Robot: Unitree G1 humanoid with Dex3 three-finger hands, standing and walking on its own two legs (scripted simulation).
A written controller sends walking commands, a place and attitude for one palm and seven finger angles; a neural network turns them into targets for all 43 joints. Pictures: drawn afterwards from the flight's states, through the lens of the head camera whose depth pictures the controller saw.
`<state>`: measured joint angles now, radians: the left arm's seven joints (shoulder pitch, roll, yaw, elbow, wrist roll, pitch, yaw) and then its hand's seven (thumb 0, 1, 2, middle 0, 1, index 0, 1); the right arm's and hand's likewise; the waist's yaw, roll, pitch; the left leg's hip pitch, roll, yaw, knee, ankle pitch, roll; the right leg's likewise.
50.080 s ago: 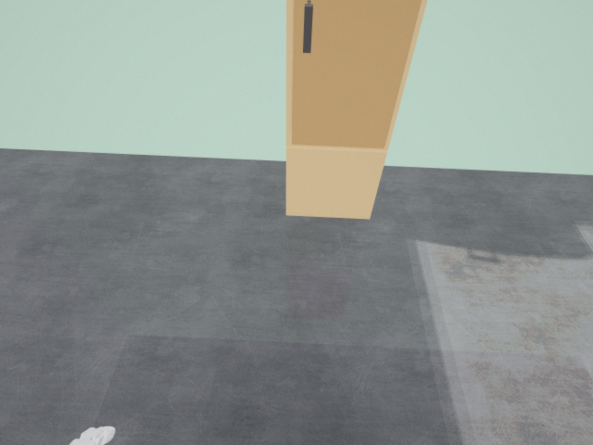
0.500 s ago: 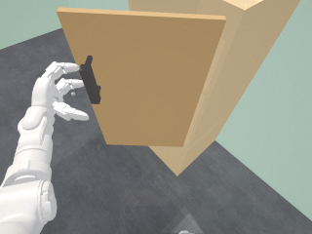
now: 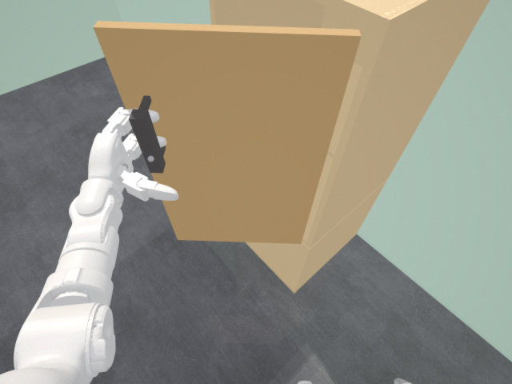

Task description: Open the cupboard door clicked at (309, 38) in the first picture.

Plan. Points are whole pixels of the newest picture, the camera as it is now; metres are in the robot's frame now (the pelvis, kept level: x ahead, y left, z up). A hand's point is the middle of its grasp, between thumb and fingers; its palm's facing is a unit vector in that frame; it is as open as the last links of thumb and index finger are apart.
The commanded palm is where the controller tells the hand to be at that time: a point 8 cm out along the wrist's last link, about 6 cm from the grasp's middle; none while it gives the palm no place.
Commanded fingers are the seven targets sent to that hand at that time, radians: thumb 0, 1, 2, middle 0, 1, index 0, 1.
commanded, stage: slide the fingers in behind the handle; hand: left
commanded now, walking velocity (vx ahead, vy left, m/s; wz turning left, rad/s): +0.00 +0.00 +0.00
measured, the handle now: (151, 135) +0.49 +0.17 +0.11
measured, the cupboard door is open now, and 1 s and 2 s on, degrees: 47 47 70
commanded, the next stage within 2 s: close the thumb around the handle in 0.56 s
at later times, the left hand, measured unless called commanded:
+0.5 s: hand (159, 157) +0.44 +0.15 +0.10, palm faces -0.02 -1.00 -0.01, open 14.0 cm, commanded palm +0.41 +0.20 +0.11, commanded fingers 0.00 -0.50 0.30 -0.30 -1.20 -0.30 -1.20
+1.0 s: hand (152, 159) +0.44 +0.16 +0.11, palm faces -0.02 -1.00 +0.00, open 10.7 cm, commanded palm +0.41 +0.21 +0.11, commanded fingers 0.00 0.51 0.73 -0.37 -1.31 -0.37 -1.31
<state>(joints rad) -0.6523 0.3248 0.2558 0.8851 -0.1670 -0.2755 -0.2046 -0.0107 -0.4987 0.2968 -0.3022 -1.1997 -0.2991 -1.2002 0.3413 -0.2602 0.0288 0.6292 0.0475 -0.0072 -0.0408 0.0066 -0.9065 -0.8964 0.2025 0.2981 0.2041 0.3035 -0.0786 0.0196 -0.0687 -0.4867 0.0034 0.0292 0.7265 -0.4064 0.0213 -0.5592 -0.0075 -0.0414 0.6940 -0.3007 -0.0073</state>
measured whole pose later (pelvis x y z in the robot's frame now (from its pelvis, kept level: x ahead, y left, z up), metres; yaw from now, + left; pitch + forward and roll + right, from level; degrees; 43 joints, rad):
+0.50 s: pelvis +0.00 -0.01 +0.00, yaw +0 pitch +10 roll +0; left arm -0.68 0.33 0.26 0.94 -0.16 -0.31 -0.19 -0.01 -0.50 0.30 -0.31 -1.20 -0.30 -1.20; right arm 0.36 -0.27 0.02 0.65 0.05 -0.01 -0.04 0.01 -0.91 -0.90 0.20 0.30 0.20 0.30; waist -0.09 0.02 -0.06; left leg -0.49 0.01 0.03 0.72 -0.40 0.01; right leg -0.57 0.00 -0.04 0.70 -0.29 -0.02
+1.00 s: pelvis +0.00 +0.00 +0.00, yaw +0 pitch +9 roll -1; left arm -0.65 0.32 0.26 0.90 -0.17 -0.29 -0.19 -0.01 0.00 0.51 -0.34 -1.25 -0.34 -1.25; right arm 0.35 -0.26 0.02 0.64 0.05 -0.01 -0.04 0.01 -0.91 -0.90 0.20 0.30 0.20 0.30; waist -0.08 0.02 -0.07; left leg -0.48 0.01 0.03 0.72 -0.40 0.02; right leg -0.56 0.00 -0.04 0.69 -0.29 -0.01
